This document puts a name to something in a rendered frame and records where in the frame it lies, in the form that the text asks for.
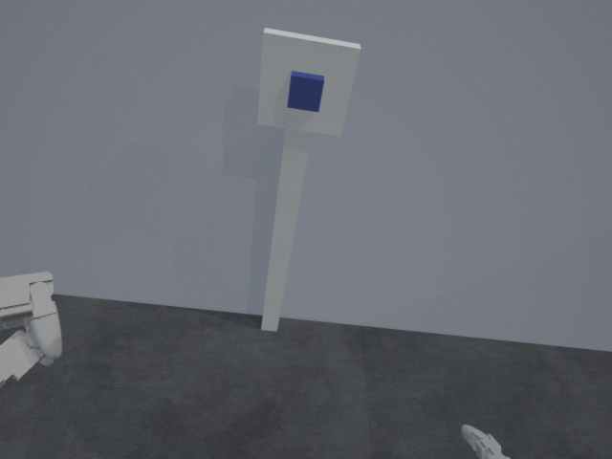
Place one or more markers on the panel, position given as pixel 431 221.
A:
pixel 282 53

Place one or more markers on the button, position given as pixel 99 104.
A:
pixel 305 91

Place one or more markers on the right robot hand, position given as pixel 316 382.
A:
pixel 485 446

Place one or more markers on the left robot hand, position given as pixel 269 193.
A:
pixel 25 303

